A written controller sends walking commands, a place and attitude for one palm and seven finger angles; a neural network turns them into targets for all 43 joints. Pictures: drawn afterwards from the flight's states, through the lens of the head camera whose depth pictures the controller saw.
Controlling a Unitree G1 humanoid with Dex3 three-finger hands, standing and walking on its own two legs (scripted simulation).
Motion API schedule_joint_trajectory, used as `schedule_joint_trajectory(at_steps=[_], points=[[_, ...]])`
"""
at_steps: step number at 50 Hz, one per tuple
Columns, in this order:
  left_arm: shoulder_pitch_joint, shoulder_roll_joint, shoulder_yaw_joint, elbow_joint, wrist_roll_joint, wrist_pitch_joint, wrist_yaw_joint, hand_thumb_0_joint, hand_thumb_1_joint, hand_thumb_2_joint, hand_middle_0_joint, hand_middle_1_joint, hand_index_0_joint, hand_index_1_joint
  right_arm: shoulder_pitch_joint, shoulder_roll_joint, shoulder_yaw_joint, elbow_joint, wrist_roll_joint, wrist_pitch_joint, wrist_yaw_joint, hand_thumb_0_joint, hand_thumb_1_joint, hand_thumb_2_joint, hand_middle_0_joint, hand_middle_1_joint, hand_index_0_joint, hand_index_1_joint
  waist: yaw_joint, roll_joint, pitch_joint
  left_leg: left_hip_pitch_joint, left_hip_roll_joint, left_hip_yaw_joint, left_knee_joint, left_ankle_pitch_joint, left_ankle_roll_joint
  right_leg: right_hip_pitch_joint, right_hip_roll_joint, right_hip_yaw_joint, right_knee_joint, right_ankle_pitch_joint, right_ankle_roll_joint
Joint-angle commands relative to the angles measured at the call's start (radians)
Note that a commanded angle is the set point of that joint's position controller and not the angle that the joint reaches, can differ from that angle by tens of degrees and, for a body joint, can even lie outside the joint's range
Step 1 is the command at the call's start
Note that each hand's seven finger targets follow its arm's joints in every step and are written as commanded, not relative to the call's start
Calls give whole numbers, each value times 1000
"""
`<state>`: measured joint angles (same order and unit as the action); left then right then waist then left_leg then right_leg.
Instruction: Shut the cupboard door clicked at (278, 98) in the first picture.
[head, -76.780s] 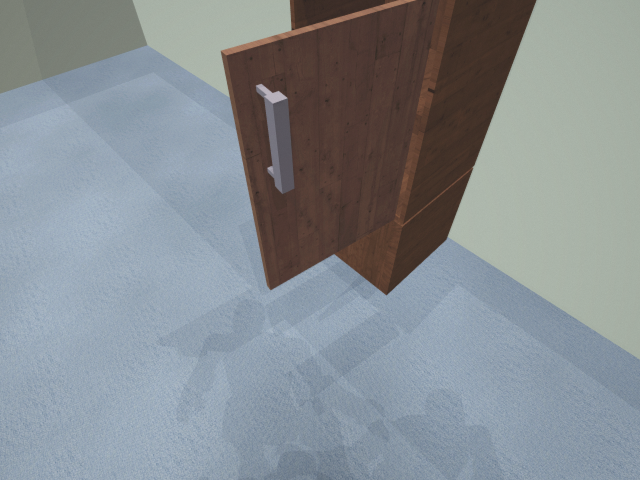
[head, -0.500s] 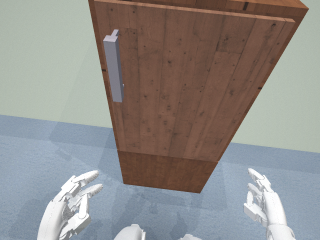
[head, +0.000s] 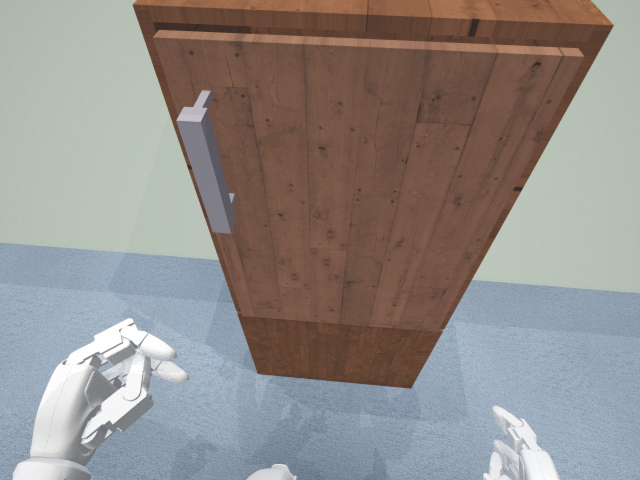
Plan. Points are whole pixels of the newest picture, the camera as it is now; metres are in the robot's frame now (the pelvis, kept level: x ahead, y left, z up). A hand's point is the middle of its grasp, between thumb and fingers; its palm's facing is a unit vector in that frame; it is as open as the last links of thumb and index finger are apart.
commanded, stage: raise the hand and make a fist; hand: left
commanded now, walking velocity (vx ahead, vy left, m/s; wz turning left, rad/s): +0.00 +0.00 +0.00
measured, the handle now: (215, 166) +0.45 +0.17 +0.16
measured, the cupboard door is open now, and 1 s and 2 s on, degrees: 0 0 0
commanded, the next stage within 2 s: bring the fist close to the handle in 0.98 s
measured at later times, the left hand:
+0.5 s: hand (117, 342) +0.22 +0.20 +0.14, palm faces +0.01 -1.00 -0.06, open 3.1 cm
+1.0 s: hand (113, 337) +0.22 +0.20 +0.16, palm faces +0.02 -1.00 -0.05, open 3.1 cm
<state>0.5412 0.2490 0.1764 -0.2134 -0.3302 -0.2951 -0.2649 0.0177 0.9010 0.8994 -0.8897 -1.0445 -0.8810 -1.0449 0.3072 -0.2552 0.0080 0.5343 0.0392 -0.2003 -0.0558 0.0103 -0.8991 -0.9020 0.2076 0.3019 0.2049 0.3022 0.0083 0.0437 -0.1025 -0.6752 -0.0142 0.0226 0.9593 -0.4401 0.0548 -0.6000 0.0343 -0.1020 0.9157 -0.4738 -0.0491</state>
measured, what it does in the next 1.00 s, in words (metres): stands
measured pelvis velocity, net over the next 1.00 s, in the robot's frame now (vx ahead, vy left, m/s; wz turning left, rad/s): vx -0.01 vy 0.01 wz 0.01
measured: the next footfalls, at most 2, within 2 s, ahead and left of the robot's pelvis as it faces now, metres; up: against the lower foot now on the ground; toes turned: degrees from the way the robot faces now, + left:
none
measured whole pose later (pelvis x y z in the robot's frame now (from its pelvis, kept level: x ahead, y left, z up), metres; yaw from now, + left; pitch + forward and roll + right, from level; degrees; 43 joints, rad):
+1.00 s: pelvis -0.01 +0.01 +0.04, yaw +0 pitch -1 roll -1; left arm 0.28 0.28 0.19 -0.20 -0.29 -0.02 -0.22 0.02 0.90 0.90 -1.31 -1.50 -1.30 -1.50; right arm 0.25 -0.26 0.06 0.58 0.05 -0.23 -0.07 0.01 -0.90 -0.90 0.21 0.30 0.20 0.30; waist 0.03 0.04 -0.03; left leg -0.33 -0.04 0.03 0.65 -0.30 0.07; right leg -0.26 0.02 -0.08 0.62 -0.33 -0.04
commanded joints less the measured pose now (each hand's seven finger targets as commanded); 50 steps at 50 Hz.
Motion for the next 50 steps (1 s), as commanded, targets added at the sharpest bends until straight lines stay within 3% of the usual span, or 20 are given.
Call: schedule_joint_trajectory(at_steps=[1, 2, 6, 9, 11, 14, 18, 28, 32, 37, 45, 50], points=[[-37, 150, 80, -239, -8, -67, 3, 0, 900, 900, -1062, -1240, -1062, -1240, -102, -109, -42, -192, 8, -81, -13, 0, -900, -900, 200, 300, 200, 300, 18, -16, -175, 162, 12, -77, -153, 261, -23, 123, -35, 115, -177, 278, 39], [-39, 141, 73, -251, -8, -62, 12, 0, 900, 900, -1080, -1260, -1080, -1260, -104, -104, -38, -195, 9, -83, -13, 0, -900, -900, 200, 300, 200, 300, 19, 10, -173, 177, 11, -75, -166, 262, -24, 125, -33, 107, -181, 274, 34], [-83, 145, 77, -247, 0, -40, 51, 0, 900, 900, -1153, -1340, -1153, -1340, -106, -108, -32, -187, 10, -80, -14, 0, -900, -900, 200, 300, 200, 300, 15, -4, -109, 207, 22, -85, -217, 228, -24, 112, -17, 73, -203, 226, 25], [-111, 126, 52, -244, 8, -5, 58, 0, 900, 900, -1208, -1400, -1208, -1400, -110, -110, -23, -193, 12, -79, -11, 0, -900, -900, 200, 300, 200, 300, 11, 25, -85, 236, 26, -92, -253, 208, -28, 115, -13, 59, -220, 213, 22], [-139, 153, 68, -237, 15, 23, 60, 0, 900, 900, -1245, -1440, -1245, -1440, -111, -116, -22, -188, 13, -77, -14, 0, -900, -900, 200, 300, 200, 300, 10, -9, -86, 247, 28, -94, -264, 213, -24, 142, -14, 65, -238, 222, 23], [-195, 139, 46, -248, 17, 67, 53, 0, 900, 900, -1300, -1500, -1300, -1500, -117, -112, -6, -190, 17, -81, -15, 0, -900, -900, 200, 300, 200, 300, 9, 32, -58, 283, 32, -105, -303, 197, -29, 148, -12, 51, -258, 213, 19], [-262, 158, 67, -259, 18, 110, 56, 0, 900, 900, -1300, -1500, -1300, -1500, -124, -112, 3, -182, 15, -85, -19, 0, -900, -900, 200, 300, 200, 300, 12, 7, -68, 330, 34, -113, -337, 215, -29, 182, -11, 43, -284, 236, 20], [-443, 186, 95, -218, 8, 220, 25, 0, 900, 900, -1300, -1500, -1300, -1500, -164, -111, 21, -148, 21, -88, -32, 0, -900, -900, 200, 300, 200, 300, 26, 10, -58, 409, 28, -107, -402, 244, -30, 259, -18, 50, -362, 261, 17], [-390, 158, 92, -172, 2, 252, 14, 0, 900, 900, -1300, -1500, -1300, -1500, -170, -110, 19, -139, 23, -90, -29, 0, -900, -900, 200, 300, 200, 300, 37, -17, -54, 423, 24, -98, -415, 282, -32, 287, -20, 49, -379, 300, 17], [-400, 164, 96, -212, 17, 252, 29, 0, 900, 900, -1300, -1500, -1300, -1500, -174, -114, 10, -145, 19, -83, -22, 0, -900, -900, 200, 300, 200, 300, 35, -4, -46, 435, 23, -90, -423, 290, -31, 287, -19, 50, -386, 303, 19], [-423, 169, 95, -226, 29, 202, 53, 0, 900, 900, -1300, -1500, -1300, -1500, -173, -112, 11, -133, 14, -85, -22, 0, -900, -900, 200, 300, 200, 300, 27, 26, -30, 449, 24, -98, -443, 244, -34, 278, -16, 46, -395, 255, 17], [-422, 157, 83, -198, 21, 208, 38, 0, 900, 900, -1300, -1500, -1300, -1500, -180, -114, 10, -126, 16, -87, -26, 0, -900, -900, 200, 300, 200, 300, 20, 2, -10, 434, 22, -97, -444, 201, -27, 272, -18, 56, -414, 219, 20]])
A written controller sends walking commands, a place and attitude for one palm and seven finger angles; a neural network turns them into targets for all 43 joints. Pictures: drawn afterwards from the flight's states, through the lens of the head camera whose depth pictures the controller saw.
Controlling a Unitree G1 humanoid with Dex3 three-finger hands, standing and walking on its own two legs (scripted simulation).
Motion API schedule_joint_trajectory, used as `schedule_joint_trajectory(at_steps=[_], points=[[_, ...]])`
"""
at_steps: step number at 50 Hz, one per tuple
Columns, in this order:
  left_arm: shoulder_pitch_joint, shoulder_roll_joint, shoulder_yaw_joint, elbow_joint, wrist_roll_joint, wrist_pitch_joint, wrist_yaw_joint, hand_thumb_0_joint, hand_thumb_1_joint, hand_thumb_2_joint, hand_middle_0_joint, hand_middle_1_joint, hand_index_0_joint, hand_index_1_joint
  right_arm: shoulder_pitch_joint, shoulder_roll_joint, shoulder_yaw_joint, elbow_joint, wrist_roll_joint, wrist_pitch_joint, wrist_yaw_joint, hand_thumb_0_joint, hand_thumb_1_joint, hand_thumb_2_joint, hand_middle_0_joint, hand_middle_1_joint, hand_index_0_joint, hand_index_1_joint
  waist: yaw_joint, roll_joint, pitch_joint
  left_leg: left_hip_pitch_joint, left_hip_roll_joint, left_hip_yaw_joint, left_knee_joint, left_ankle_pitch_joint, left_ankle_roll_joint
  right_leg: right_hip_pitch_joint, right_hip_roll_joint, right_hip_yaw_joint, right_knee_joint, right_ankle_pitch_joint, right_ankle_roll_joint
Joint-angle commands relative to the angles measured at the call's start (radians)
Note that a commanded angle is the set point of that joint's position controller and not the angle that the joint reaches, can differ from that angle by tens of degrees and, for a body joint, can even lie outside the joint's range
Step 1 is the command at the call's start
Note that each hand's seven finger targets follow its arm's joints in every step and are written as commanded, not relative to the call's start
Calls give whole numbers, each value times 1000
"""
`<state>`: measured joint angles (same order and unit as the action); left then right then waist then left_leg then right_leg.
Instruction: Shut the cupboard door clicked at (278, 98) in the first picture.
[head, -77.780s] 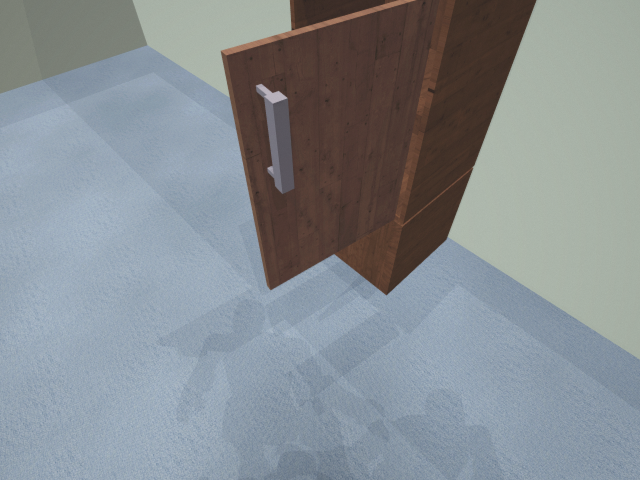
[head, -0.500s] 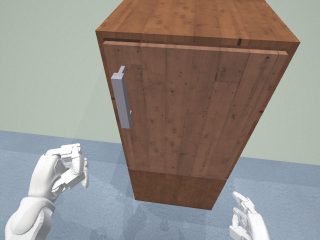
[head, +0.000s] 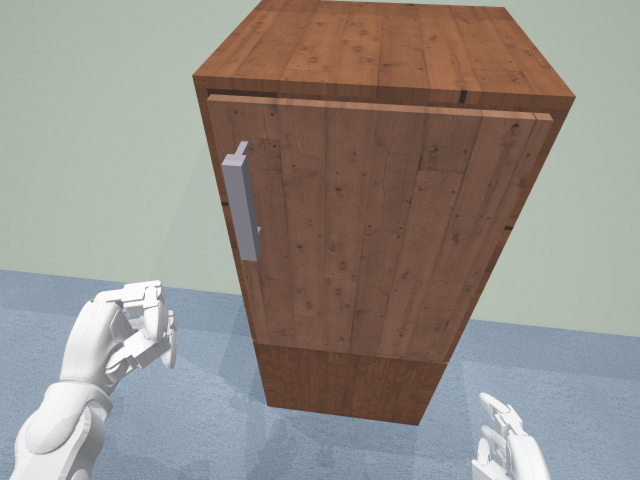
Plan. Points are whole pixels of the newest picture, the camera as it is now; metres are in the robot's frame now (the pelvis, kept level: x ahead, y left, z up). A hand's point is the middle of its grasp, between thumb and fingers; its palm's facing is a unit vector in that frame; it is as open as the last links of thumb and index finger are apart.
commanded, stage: bring the fist close to the handle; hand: left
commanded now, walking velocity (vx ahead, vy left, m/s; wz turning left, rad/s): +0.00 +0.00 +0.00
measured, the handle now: (247, 203) +0.46 +0.16 +0.12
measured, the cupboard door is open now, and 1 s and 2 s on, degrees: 0 0 0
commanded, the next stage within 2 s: push the door shut along its arc in 1.48 s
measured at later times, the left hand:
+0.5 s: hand (208, 288) +0.29 +0.16 +0.12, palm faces -0.03 -1.00 -0.03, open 3.1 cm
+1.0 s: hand (251, 255) +0.35 +0.13 +0.12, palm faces -0.04 -1.00 -0.02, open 3.1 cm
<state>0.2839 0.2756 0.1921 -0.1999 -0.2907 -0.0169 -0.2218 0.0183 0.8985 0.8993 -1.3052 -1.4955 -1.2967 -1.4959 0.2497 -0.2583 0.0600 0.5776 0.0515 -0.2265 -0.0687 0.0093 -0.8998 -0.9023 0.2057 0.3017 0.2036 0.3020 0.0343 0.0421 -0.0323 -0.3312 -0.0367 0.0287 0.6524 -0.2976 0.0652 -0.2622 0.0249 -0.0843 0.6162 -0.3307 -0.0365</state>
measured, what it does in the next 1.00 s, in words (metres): stands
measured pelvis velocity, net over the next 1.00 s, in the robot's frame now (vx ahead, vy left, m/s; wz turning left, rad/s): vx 0.01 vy -0.01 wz -0.02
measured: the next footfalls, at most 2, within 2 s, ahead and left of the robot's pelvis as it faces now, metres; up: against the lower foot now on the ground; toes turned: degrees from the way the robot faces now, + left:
none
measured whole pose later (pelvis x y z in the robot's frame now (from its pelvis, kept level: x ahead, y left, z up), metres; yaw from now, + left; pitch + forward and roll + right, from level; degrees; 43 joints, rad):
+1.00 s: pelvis +0.01 -0.01 +0.00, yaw -1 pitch +0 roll +0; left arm -0.18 0.21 0.08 0.18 -0.21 0.01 -0.09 0.02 0.90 0.90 -1.31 -1.50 -1.30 -1.50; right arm 0.22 -0.25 0.05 0.61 0.05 -0.13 -0.05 0.01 -0.90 -0.90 0.21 0.30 0.20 0.30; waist 0.00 0.04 -0.03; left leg -0.33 -0.03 0.04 0.62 -0.30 0.05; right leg -0.28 0.03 -0.07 0.62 -0.34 -0.05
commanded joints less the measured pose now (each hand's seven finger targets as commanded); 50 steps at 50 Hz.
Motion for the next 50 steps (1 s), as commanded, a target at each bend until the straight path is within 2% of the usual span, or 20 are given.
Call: schedule_joint_trajectory(at_steps=[1, 4, 9, 14, 16, 18, 21, 23, 26, 27, 30, 31, 33, 35, 36, 38, 41, 43, 46, 50], points=[[-159, 144, 75, -198, -16, -67, -4, 0, 900, 900, -1300, -1500, -1300, -1500, -126, -115, -43, -166, 4, -62, -14, 0, -900, -900, 200, 300, 200, 300, -5, -7, -68, 79, 45, -99, -134, 55, -33, -63, -11, 46, -123, 71, 8], [-170, 138, 72, -203, -23, -69, -7, 0, 900, 900, -1300, -1500, -1300, -1500, -134, -111, -40, -169, 5, -66, -16, 0, -900, -900, 200, 300, 200, 300, -4, -10, -65, 73, 40, -98, -138, 21, -32, -67, -15, 53, -134, 27, 10], [-355, 157, 65, -134, -15, -84, 5, 0, 900, 900, -1300, -1500, -1300, -1500, -131, -114, -39, -136, 5, -67, -29, 0, -900, -900, 200, 300, 200, 300, -32, -22, -59, 72, 38, -99, -129, -19, -27, -90, -22, 72, -148, -25, 16], [-461, 156, 44, -22, -10, -72, -4, 0, 900, 900, -1300, -1500, -1300, -1500, -138, -114, -36, -123, 9, -62, -34, 0, -900, -900, 200, 300, 200, 300, -29, -10, -74, 63, 34, -88, -122, -18, -29, -80, -34, 97, -159, -43, 15], [-479, 198, 86, 20, -8, -69, 0, 0, 900, 900, -1300, -1500, -1300, -1500, -136, -119, -41, -118, 9, -57, -34, 0, -900, -900, 200, 300, 200, 300, -17, -42, -109, 61, 38, -87, -115, 13, -27, -47, -37, 111, -160, -24, 14], [-527, 148, 36, 12, -6, -67, -1, 0, 900, 900, -1300, -1500, -1300, -1500, -147, -110, -38, -130, 11, -57, -30, 0, -900, -900, 200, 300, 200, 300, -18, 2, -132, 84, 33, -79, -116, 42, -27, -46, -37, 105, -150, 19, 14], [-540, 159, 49, 40, 4, -65, 16, 0, 900, 900, -1300, -1500, -1300, -1500, -133, -113, -42, -127, 10, -55, -23, 0, -900, -900, 200, 300, 200, 300, -11, -23, -156, 104, 38, -82, -119, 92, -28, -32, -29, 84, -130, 97, 10], [-548, 112, 11, 35, 9, -60, 25, 0, 900, 900, -1300, -1500, -1300, -1500, -131, -108, -41, -135, 10, -53, -16, 0, -900, -900, 200, 300, 200, 300, -13, -11, -165, 116, 34, -75, -121, 110, -29, -36, -27, 74, -120, 132, 12], [-535, 169, 67, 111, 22, -48, 49, 0, 900, 900, -1300, -1500, -1300, -1500, -115, -121, -47, -123, 7, -35, -11, 0, -900, -900, 200, 300, 200, 300, -8, -86, -135, 86, 39, -69, -118, 120, -26, -34, -25, 82, -129, 143, 16], [-569, 135, 35, 80, 27, -49, 54, 0, 900, 900, -1300, -1500, -1300, -1500, -124, -114, -46, -135, 7, -30, -8, 0, -900, -900, 200, 300, 200, 300, -9, -58, -164, 96, 33, -63, -119, 133, -25, -20, -29, 84, -120, 161, 16], [-592, 121, 25, 47, 36, -53, 69, 0, 900, 900, -1300, -1500, -1300, -1500, -121, -110, -47, -142, 6, -19, 1, 0, -900, -900, 200, 300, 200, 300, -8, -4, -201, 133, 33, -57, -113, 188, -31, -13, -24, 73, -99, 232, 11], [-583, 159, 58, 43, 41, -60, 79, 0, 900, 900, -1300, -1500, -1300, -1500, -115, -115, -53, -139, 5, -16, 2, 0, -900, -900, 200, 300, 200, 300, -7, -34, -206, 134, 38, -57, -105, 207, -29, -5, -23, 74, -98, 251, 11], [-599, 97, 5, 33, 40, -64, 80, 0, 900, 900, -1300, -1500, -1300, -1500, -115, -107, -51, -145, 5, -10, 6, 0, -900, -900, 200, 300, 200, 300, -17, -26, -217, 150, 36, -53, -102, 231, -29, -10, -21, 67, -90, 286, 13], [-606, 91, -2, 42, 44, -64, 83, 0, 900, 900, -1300, -1500, -1300, -1500, -110, -109, -51, -142, 5, -4, 8, 0, -900, -900, 200, 300, 200, 300, -23, -23, -205, 150, 36, -53, -101, 229, -30, -22, -17, 64, -89, 286, 13], [-616, 131, 24, 64, 49, -63, 91, 0, 900, 900, -1300, -1500, -1300, -1500, -103, -119, -56, -132, 5, 3, 6, 0, -900, -900, 200, 300, 200, 300, -29, -57, -200, 140, 39, -52, -94, 223, -27, -21, -19, 71, -95, 281, 17], [-662, 81, -21, 73, 51, -56, 92, 0, 900, 900, -1300, -1500, -1300, -1500, -109, -111, -53, -135, 7, 12, 6, 0, -900, -900, 200, 300, 200, 300, -36, -38, -191, 148, 38, -54, -100, 216, -29, -34, -18, 66, -93, 274, 15], [-694, 88, -24, 86, 60, -49, 105, 0, 900, 900, -1300, -1500, -1300, -1500, -105, -116, -56, -131, 6, 24, 4, 0, -900, -900, 200, 300, 200, 300, -38, -44, -207, 162, 40, -58, -97, 220, -28, -34, -17, 66, -95, 272, 14], [-747, 44, -66, 90, 65, -47, 112, 0, 900, 900, -1300, -1500, -1300, -1500, -109, -108, -51, -133, 7, 31, 6, 0, -900, -900, 200, 300, 200, 300, -45, -25, -206, 170, 39, -62, -102, 220, -31, -43, -17, 59, -90, 268, 11], [-756, 78, -37, 139, 72, -46, 130, 0, 900, 900, -1300, -1500, -1300, -1500, -101, -117, -55, -123, 3, 45, 6, 0, -900, -900, 200, 300, 200, 300, -37, -50, -214, 171, 42, -62, -99, 226, -31, -36, -18, 63, -93, 273, 10], [-858, 51, -52, 216, 77, -40, 149, 0, 900, 900, -1300, -1500, -1300, -1500, -105, -109, -50, -117, 5, 69, 7, 0, -900, -900, 200, 300, 200, 300, -50, -64, -205, 158, 38, -59, -104, 203, -31, -48, -17, 66, -98, 261, 13]])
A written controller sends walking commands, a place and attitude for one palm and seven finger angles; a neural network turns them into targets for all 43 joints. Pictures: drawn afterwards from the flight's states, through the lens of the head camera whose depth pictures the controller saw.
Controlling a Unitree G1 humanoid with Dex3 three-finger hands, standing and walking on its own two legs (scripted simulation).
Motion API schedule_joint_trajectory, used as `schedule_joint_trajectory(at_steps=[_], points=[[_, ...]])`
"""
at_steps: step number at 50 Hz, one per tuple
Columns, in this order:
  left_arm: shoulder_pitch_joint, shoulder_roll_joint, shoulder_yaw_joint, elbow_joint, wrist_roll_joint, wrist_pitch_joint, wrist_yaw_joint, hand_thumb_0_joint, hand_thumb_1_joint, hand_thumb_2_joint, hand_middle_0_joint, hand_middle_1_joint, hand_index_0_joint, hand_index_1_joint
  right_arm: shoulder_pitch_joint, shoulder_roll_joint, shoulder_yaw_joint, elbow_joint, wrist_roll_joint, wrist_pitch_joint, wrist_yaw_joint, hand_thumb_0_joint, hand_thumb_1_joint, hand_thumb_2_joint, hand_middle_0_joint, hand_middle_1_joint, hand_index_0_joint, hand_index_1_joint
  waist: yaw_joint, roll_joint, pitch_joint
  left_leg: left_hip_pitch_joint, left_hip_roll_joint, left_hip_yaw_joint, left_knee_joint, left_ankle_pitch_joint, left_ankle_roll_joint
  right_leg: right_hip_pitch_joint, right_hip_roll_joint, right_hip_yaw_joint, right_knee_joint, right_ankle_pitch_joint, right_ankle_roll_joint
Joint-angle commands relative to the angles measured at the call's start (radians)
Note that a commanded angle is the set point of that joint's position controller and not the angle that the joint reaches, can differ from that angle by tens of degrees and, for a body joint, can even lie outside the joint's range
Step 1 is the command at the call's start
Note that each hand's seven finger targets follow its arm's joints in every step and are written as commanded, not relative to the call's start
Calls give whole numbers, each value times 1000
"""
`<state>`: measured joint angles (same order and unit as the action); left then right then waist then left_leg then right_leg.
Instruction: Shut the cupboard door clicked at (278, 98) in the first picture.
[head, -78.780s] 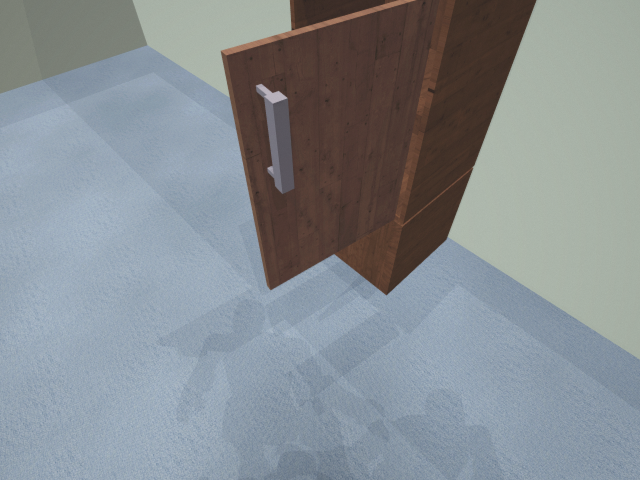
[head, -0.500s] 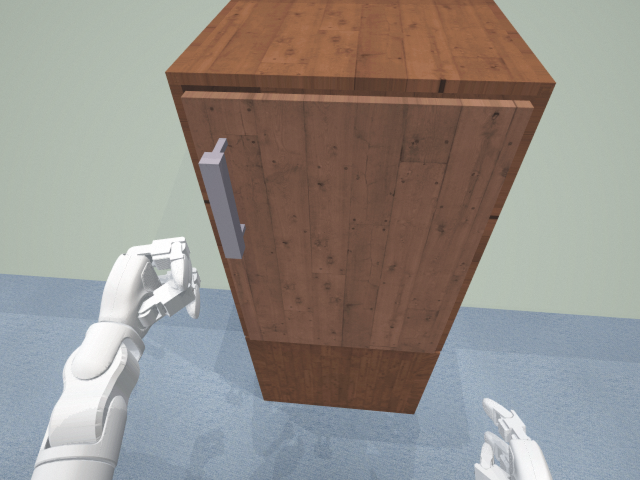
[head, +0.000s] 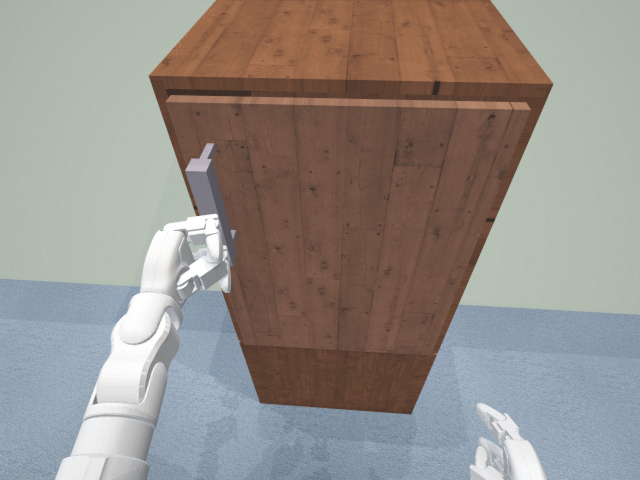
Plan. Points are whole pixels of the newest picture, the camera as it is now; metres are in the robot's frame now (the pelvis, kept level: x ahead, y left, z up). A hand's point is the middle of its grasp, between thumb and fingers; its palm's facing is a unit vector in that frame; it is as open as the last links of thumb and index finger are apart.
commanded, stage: bring the fist close to the handle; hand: left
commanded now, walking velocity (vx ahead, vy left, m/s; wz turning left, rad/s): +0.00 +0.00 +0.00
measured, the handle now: (218, 207) +0.44 +0.17 +0.12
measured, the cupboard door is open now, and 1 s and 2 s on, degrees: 0 0 0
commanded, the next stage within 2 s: push the door shut along its arc in 0.48 s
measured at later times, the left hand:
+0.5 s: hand (229, 255) +0.35 +0.14 +0.12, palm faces +0.00 -1.00 -0.02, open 3.1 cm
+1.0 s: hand (239, 244) +0.37 +0.13 +0.12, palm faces -0.12 -0.99 -0.03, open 3.2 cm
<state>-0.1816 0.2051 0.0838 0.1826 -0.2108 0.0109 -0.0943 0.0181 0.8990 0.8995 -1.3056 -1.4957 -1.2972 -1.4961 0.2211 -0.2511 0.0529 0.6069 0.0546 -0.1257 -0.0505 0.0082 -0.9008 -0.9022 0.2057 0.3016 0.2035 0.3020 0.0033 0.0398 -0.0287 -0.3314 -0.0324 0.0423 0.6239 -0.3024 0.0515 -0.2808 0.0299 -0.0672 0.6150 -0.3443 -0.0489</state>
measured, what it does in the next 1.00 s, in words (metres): stands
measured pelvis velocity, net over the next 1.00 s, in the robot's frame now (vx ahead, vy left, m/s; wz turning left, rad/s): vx -0.02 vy -0.01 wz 0.03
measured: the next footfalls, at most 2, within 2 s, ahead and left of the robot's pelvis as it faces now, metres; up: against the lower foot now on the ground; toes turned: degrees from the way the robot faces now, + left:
none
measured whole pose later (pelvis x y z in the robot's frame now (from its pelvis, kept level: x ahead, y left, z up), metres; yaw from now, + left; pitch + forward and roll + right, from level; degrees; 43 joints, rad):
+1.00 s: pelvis -0.02 -0.01 +0.00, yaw +2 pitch +1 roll +0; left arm -0.55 0.26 0.08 0.70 -0.22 -0.17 -0.21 0.02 0.90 0.90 -1.42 -1.50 -1.38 -1.50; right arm 0.24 -0.27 0.05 0.66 0.07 -0.05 -0.06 0.01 -0.90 -0.90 0.21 0.30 0.20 0.30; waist -0.02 0.04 -0.01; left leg -0.40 -0.03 0.01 0.65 -0.27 0.04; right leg -0.35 0.03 -0.10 0.64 -0.32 -0.06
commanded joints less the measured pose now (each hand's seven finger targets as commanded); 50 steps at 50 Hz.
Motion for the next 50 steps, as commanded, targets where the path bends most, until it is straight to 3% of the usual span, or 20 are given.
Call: schedule_joint_trajectory(at_steps=[1, 4, 5, 6, 8, 11, 13, 16, 18, 20, 21, 23, 26, 30, 31, 34, 36, 42, 44, 50], points=[[-401, 159, 83, -135, 2, -69, 28, 0, 900, 900, -1300, -1500, -1300, -1500, -70, -124, -47, -140, 2, -24, -13, 0, -900, -900, 200, 300, 200, 300, -16, -80, -206, 153, 37, -72, -74, 205, -16, -22, -24, 52, -102, 267, 25], [-507, 119, 43, -82, 6, -79, 34, 0, 900, 900, -1300, -1500, -1300, -1500, -76, -116, -41, -137, 4, -11, -12, 0, -900, -900, 200, 300, 200, 300, -27, -44, -203, 151, 31, -72, -76, 179, -16, -40, -24, 57, -105, 244, 23], [-500, 142, 71, -67, 7, -84, 38, 0, 900, 900, -1300, -1500, -1300, -1500, -72, -118, -44, -136, 2, -8, -11, 0, -900, -900, 200, 300, 200, 300, -14, -28, -222, 152, 30, -72, -76, 184, -18, -28, -24, 60, -102, 249, 20], [-466, 176, 102, -56, 9, -91, 40, 0, 900, 900, -1300, -1500, -1300, -1500, -67, -125, -49, -140, -1, -4, -11, 0, -900, -900, 200, 300, 200, 300, -2, -59, -252, 157, 32, -70, -73, 205, -16, 1, -26, 61, -100, 272, 21], [-441, 146, 87, -75, 5, -104, 30, 0, 900, 900, -1300, -1500, -1300, -1500, -69, -117, -49, -155, 0, -3, -4, 0, -900, -900, 200, 300, 200, 300, 8, -38, -297, 169, 30, -61, -71, 269, -17, 37, -27, 59, -84, 353, 19], [-371, 203, 149, -27, -1, -113, 21, 0, 900, 900, -1300, -1500, -1300, -1500, -61, -126, -54, -158, 2, 9, -1, 0, -900, -900, 200, 300, 200, 300, 21, -94, -263, 131, 32, -52, -75, 264, -14, 60, -29, 65, -91, 373, 25], [-410, 148, 92, -50, -3, -116, 9, 0, 900, 900, -1300, -1500, -1300, -1500, -68, -120, -51, -165, 8, 11, 2, 0, -900, -900, 200, 300, 200, 300, 2, -70, -233, 130, 28, -46, -78, 244, -12, 32, -27, 65, -97, 361, 27], [-396, 182, 121, -79, -7, -127, 9, 0, 900, 900, -1300, -1500, -1300, -1500, -64, -128, -60, -170, 7, 12, -2, 0, -900, -900, 200, 300, 200, 300, 6, -74, -249, 144, 30, -48, -77, 233, -9, 38, -26, 68, -104, 341, 28], [-446, 129, 60, -114, -4, -134, 7, 0, 900, 900, -1300, -1500, -1300, -1500, -71, -119, -54, -169, 11, 10, -2, 0, -900, -900, 200, 300, 200, 300, -12, -20, -234, 158, 28, -50, -81, 215, -11, 4, -23, 65, -106, 313, 26], [-467, 137, 64, -110, -6, -140, 12, 0, 900, 900, -1300, -1500, -1300, -1500, -64, -123, -57, -159, 9, 5, -6, 0, -900, -900, 200, 300, 200, 300, -22, -42, -228, 164, 30, -57, -79, 187, -8, -17, -18, 65, -114, 274, 26], [-470, 186, 99, -104, -4, -144, 18, 0, 900, 900, -1300, -1500, -1300, -1500, -63, -132, -61, -155, 7, 8, -11, 0, -900, -900, 200, 300, 200, 300, -20, -62, -232, 164, 30, -55, -78, 174, -6, -4, -23, 73, -123, 260, 30], [-475, 128, 50, -119, -3, -149, 15, 0, 900, 900, -1300, -1500, -1300, -1500, -72, -121, -57, -157, 9, 3, -11, 0, -900, -900, 200, 300, 200, 300, -20, -36, -246, 174, 29, -58, -85, 177, -8, -8, -21, 67, -116, 258, 26], [-475, 166, 80, -50, 0, -142, 23, 0, 900, 900, -1300, -1500, -1300, -1500, -63, -130, -56, -140, 8, 8, -16, 0, -900, -900, 200, 300, 200, 300, -22, -59, -208, 159, 29, -61, -86, 151, -7, -18, -23, 69, -129, 229, 29], [-534, 119, 35, -16, 7, -136, 27, 0, 900, 900, -1300, -1500, -1300, -1500, -67, -123, -50, -140, 9, 11, -13, 0, -900, -900, 200, 300, 200, 300, -30, -57, -207, 156, 26, -67, -92, 136, -9, -34, -21, 65, -126, 212, 26], [-550, 162, 69, 6, 9, -138, 31, 0, 900, 900, -1300, -1500, -1300, -1500, -63, -130, -53, -137, 6, 14, -16, 0, -900, -900, 200, 300, 200, 300, -29, -66, -205, 154, 28, -66, -89, 134, -7, -30, -26, 71, -131, 210, 30], [-646, 165, 57, 40, 10, -155, 14, 0, 900, 900, -1300, -1500, -1300, -1500, -62, -125, -47, -131, 6, 18, -17, 0, -900, -900, 200, 300, 200, 300, -42, -64, -221, 152, 24, -67, -86, 136, -6, -32, -24, 74, -125, 217, 27], [-638, 240, 122, 112, 6, -160, 4, 0, 900, 900, -1300, -1500, -1300, -1500, -51, -136, -48, -124, 4, 28, -21, 0, -900, -900, 200, 300, 200, 300, -30, -67, -231, 133, 23, -63, -80, 138, -4, -11, -29, 85, -127, 224, 30], [-814, 244, 103, 208, -13, -198, -54, 0, 900, 900, -1300, -1500, -1300, -1500, -37, -137, -45, -109, 10, 36, -23, 0, -900, -900, 200, 300, 200, 300, -69, -68, -223, 103, 17, -64, -67, 109, 0, -43, -33, 97, -124, 211, 35], [-875, 215, 67, 246, -15, -208, -68, 0, 900, 900, -1300, -1500, -1300, -1500, -32, -135, -44, -97, 13, 35, -23, 0, -900, -900, 200, 300, 200, 300, -84, -43, -218, 104, 15, -70, -64, 78, -2, -79, -30, 94, -125, 166, 32], [-1039, 240, 56, 407, -28, -256, -97, 0, 900, 900, -1300, -1500, -1300, -1500, -3, -147, -42, -60, 17, 28, -26, 0, -900, -900, 200, 300, 200, 300, -115, -68, -207, 33, 12, -88, -53, -30, -1, -125, -33, 112, -130, 21, 33]])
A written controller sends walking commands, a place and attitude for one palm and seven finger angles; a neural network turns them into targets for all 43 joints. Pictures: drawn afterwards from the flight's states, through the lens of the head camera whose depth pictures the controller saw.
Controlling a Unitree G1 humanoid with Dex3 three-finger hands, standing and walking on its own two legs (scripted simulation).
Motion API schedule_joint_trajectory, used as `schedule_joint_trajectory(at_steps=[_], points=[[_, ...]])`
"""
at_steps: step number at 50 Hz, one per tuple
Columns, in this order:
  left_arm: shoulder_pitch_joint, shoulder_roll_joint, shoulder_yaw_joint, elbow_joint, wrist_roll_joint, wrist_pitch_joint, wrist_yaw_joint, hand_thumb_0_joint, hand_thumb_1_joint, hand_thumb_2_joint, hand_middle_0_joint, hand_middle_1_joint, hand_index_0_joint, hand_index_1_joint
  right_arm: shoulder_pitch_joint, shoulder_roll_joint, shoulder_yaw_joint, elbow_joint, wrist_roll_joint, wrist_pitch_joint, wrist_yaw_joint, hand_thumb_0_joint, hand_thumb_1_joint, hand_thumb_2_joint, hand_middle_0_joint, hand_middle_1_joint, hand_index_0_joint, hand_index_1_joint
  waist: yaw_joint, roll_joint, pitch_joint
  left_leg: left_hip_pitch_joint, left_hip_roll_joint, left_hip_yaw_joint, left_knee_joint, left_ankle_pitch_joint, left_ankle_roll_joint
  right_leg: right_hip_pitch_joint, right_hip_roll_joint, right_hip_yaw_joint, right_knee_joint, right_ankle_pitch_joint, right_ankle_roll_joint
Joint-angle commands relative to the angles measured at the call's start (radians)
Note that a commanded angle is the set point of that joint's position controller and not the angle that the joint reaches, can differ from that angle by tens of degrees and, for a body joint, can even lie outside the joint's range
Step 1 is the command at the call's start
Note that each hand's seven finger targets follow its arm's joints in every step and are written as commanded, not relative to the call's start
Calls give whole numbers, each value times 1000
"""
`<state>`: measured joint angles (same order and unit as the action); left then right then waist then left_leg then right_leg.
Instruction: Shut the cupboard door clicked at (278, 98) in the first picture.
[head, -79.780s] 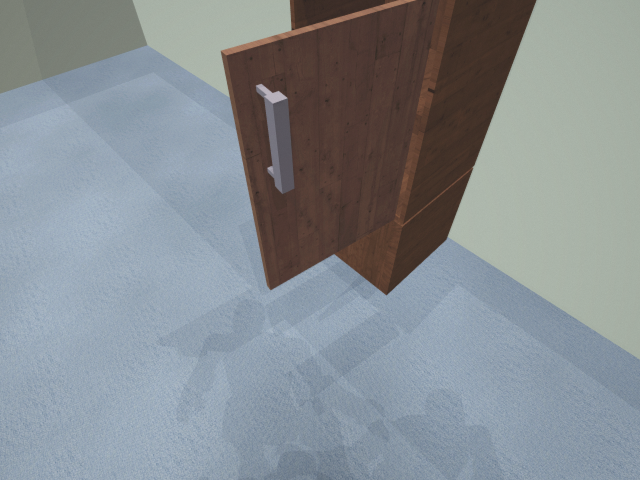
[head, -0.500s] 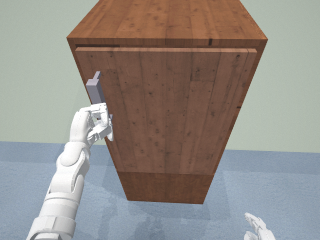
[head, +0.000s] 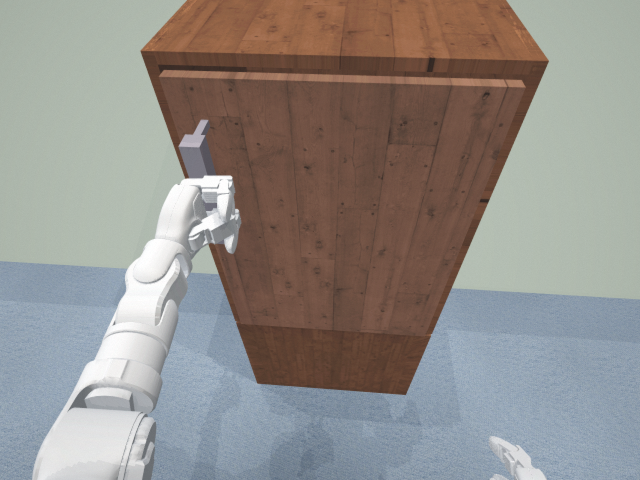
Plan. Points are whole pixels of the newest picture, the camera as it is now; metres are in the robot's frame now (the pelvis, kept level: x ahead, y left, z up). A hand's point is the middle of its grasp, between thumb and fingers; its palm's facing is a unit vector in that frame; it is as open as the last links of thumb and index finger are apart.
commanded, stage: push the door shut along its arc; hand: left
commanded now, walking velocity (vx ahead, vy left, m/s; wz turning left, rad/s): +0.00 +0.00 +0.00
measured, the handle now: (212, 185) +0.47 +0.17 +0.12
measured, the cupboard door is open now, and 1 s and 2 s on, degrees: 0 0 0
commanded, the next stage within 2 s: pull the fist back off the door in 0.16 s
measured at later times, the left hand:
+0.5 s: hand (237, 219) +0.40 +0.12 +0.12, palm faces +0.00 -1.00 -0.02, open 3.2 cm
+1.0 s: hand (235, 244) +0.37 +0.12 +0.12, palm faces -0.05 -1.00 +0.01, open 3.1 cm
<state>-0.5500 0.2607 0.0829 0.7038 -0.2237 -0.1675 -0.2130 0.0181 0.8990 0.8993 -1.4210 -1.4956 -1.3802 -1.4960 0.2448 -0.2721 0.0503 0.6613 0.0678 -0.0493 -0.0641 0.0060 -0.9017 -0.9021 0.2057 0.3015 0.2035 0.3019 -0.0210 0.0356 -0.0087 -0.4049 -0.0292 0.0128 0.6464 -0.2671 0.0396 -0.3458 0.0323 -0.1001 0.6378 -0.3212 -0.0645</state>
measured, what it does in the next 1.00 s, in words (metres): stands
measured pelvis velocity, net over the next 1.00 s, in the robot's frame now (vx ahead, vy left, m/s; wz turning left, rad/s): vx -0.03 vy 0.03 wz -0.06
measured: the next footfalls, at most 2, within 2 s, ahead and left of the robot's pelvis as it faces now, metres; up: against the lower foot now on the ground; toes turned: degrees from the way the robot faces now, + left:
none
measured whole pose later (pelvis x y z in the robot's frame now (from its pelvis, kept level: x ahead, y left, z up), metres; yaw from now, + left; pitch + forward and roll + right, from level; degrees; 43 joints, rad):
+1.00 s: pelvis -0.03 +0.03 -0.01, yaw -3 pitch +1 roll -1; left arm -0.45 0.17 0.09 0.58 -0.18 -0.18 0.01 0.02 0.90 0.90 -1.31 -1.50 -1.30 -1.50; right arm 0.32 -0.26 0.03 0.63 0.06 -0.13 -0.03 0.01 -0.90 -0.90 0.21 0.30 0.20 0.30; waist -0.06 0.04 -0.04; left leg -0.49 -0.05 0.05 0.72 -0.26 0.07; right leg -0.45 0.05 -0.01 0.73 -0.30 -0.03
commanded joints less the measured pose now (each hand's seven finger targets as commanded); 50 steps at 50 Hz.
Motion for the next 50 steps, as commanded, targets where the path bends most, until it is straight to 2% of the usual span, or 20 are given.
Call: schedule_joint_trajectory(at_steps=[1, 9, 11, 13, 14, 15, 16, 18, 20, 22, 25, 26, 29, 31, 33, 36, 39, 46, 48, 50], points=[[-681, 202, 67, -85, -17, -83, 18, 0, 900, 900, -1300, -1500, -1300, -1500, -16, -132, -42, -110, 3, -48, -14, 0, -900, -900, 200, 300, 200, 300, -95, -79, -231, 96, 9, -59, -73, -76, 13, -60, -37, 144, -150, -17, 49], [-843, 149, -23, 16, -43, -128, -15, 0, 900, 900, -1300, -1500, -1300, -1500, 10, -147, -37, -79, 14, -85, -17, 0, -900, -900, 200, 300, 200, 300, -136, -35, -239, 29, 14, -79, -55, -202, 3, -157, -32, 152, -123, -174, 48], [-837, 173, -6, 58, -42, -128, -12, 0, 900, 900, -1300, -1500, -1300, -1500, 28, -155, -38, -67, 10, -91, -18, 0, -900, -900, 200, 300, 200, 300, -136, -77, -247, -3, 15, -77, -40, -207, 4, -154, -32, 156, -121, -193, 50], [-860, 188, -3, 54, -44, -133, -16, 0, 900, 900, -1300, -1500, -1300, -1500, 28, -154, -36, -69, 12, -100, -18, 0, -900, -900, 200, 300, 200, 300, -135, -66, -262, -32, 14, -75, -27, -215, 0, -152, -37, 174, -120, -236, 53], [-877, 169, 93, 53, -89, -117, 89, 0, 900, 900, -1300, -1500, -1300, -1500, 11, -138, -43, -71, 17, -101, -19, 0, -900, -900, 200, 300, 200, 300, -101, -68, -253, -67, 10, -75, -21, -242, -10, -166, -38, 179, -137, -285, 53], [-868, 139, 58, 44, -70, -109, 142, 0, 900, 900, -1300, -1500, -1300, -1500, 14, -133, -40, -73, 13, -106, -12, 0, -900, -900, 200, 300, 200, 300, -109, -51, -265, -59, 12, -70, -20, -252, -14, -166, -40, 181, -132, -302, 57], [-852, 157, 79, 55, -51, -108, 184, 0, 900, 900, -1300, -1500, -1300, -1500, 30, -136, -44, -67, 9, -108, -9, 0, -900, -900, 200, 300, 200, 300, -109, -100, -267, -65, 13, -77, -21, -251, -10, -163, -33, 164, -121, -280, 59], [-877, 135, 44, 42, -10, -116, 220, 0, 900, 900, -1300, -1500, -1300, -1500, 45, -135, -46, -66, 4, -114, 2, 0, -900, -900, 200, 300, 200, 300, -120, -47, -294, -37, 13, -78, -31, -250, -8, -173, -24, 139, -91, -227, 56], [-874, 129, 22, 64, 19, -119, 228, 0, 900, 900, -1300, -1500, -1300, -1500, 52, -138, -45, -65, -1, -115, 5, 0, -900, -900, 200, 300, 200, 300, -128, -35, -285, -34, 11, -82, -34, -270, -8, -192, -19, 129, -81, -211, 54], [-863, 192, 60, 82, 35, -130, 221, 0, 900, 900, -1300, -1500, -1300, -1500, 61, -143, -45, -70, -5, -115, 2, 0, -900, -900, 200, 300, 200, 300, -123, -65, -299, -68, 7, -72, -20, -245, -4, -160, -24, 148, -90, -226, 55], [-880, 171, 42, 78, 40, -147, 196, 0, 900, 900, -1300, -1500, -1300, -1500, 60, -140, -49, -78, -7, -124, 7, 0, -900, -900, 200, 300, 200, 300, -116, -34, -298, -66, 6, -73, -20, -263, -9, -175, -26, 146, -86, -245, 50], [-844, 200, 71, 101, 41, -147, 196, 0, 900, 900, -1300, -1500, -1300, -1500, 65, -143, -52, -81, -8, -123, 5, 0, -900, -900, 200, 300, 200, 300, -106, -47, -299, -77, 5, -75, -16, -264, -7, -167, -24, 143, -84, -244, 50], [-829, 150, 48, 83, 36, -155, 182, 0, 900, 900, -1300, -1500, -1300, -1500, 60, -139, -52, -96, -10, -133, 12, 0, -900, -900, 200, 300, 200, 300, -100, -34, -312, -70, 8, -77, -23, -280, -9, -174, -22, 137, -71, -243, 49], [-794, 192, 95, 80, 33, -159, 186, 0, 900, 900, -1300, -1500, -1300, -1500, 69, -145, -57, -98, -12, -135, 13, 0, -900, -900, 200, 300, 200, 300, -84, -49, -314, -72, 9, -87, -29, -290, -7, -165, -19, 126, -64, -237, 46], [-762, 158, 81, 34, 35, -166, 183, 0, 900, 900, -1300, -1500, -1300, -1500, 59, -143, -59, -113, -14, -141, 19, 0, -900, -900, 200, 300, 200, 300, -77, -37, -337, -50, 15, -93, -39, -302, -8, -171, -17, 119, -49, -222, 46], [-615, 171, 110, 37, 44, -151, 189, 0, 900, 900, -1300, -1500, -1300, -1500, 63, -144, -64, -131, -14, -135, 24, 0, -900, -900, 200, 300, 200, 300, -42, -57, -314, -67, 18, -93, -55, -313, -8, -150, -15, 112, -49, -223, 42], [-557, 106, 63, -63, 44, -132, 192, 0, 900, 900, -1300, -1500, -1300, -1500, 40, -143, -65, -154, -10, -136, 30, 0, -900, -900, 200, 300, 200, 300, -41, -55, -293, -29, 31, -109, -80, -338, -8, -167, -12, 104, -44, -207, 41], [-372, 87, 56, -377, 44, -101, 228, 0, 900, 900, -1300, -1500, -1300, -1500, -20, -127, -66, -200, -10, -138, 23, 0, -900, -900, 200, 300, 200, 300, -7, -58, -308, 69, 44, -101, -110, -276, -4, -100, -7, 95, -65, -148, 41], [-321, 62, 33, -414, 45, -79, 232, 0, 900, 900, -1300, -1500, -1300, -1500, -48, -118, -56, -203, -8, -137, 23, 0, -900, -900, 200, 300, 200, 300, -7, -57, -235, 68, 47, -107, -131, -310, -7, -118, -7, 98, -80, -176, 40], [-238, 37, 21, -491, 44, -56, 234, 0, 900, 900, -1300, -1500, -1300, -1500, -69, -113, -55, -215, -8, -138, 25, 0, -900, -900, 200, 300, 200, 300, 8, -31, -233, 93, 47, -107, -144, -295, -9, -102, -7, 95, -81, -151, 36]])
